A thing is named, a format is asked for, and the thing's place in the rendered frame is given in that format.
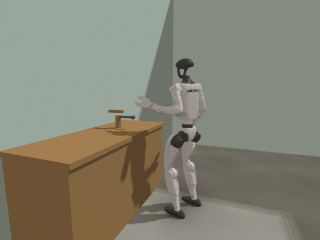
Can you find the robot right upper arm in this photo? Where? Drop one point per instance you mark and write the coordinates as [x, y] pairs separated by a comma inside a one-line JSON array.
[[202, 106]]

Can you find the left robot forearm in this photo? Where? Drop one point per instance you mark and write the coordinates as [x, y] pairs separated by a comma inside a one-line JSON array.
[[170, 110]]

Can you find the humanoid robot head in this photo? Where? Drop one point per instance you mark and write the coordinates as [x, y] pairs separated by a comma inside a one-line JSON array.
[[184, 63]]

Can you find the robot right shin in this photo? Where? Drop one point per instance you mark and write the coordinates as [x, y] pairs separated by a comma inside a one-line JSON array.
[[190, 178]]

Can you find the robot left upper arm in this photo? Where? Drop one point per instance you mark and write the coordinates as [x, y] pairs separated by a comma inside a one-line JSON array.
[[175, 92]]

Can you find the counter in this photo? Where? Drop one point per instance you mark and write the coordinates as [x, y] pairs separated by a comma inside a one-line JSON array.
[[85, 185]]

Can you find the tap lever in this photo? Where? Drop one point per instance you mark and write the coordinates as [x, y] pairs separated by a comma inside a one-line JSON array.
[[127, 117]]

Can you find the right robot forearm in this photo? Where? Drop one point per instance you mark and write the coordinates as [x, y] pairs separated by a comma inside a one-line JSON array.
[[196, 119]]

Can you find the robot left hand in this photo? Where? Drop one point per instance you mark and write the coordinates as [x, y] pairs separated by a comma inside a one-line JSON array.
[[145, 103]]

